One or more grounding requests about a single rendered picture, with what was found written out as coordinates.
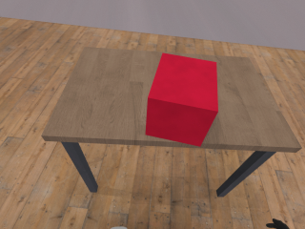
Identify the robot right hand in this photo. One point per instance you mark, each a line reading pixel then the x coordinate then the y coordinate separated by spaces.
pixel 277 224

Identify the table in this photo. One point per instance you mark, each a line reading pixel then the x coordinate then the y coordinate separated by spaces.
pixel 105 101

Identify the carton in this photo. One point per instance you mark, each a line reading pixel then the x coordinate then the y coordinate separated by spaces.
pixel 183 99

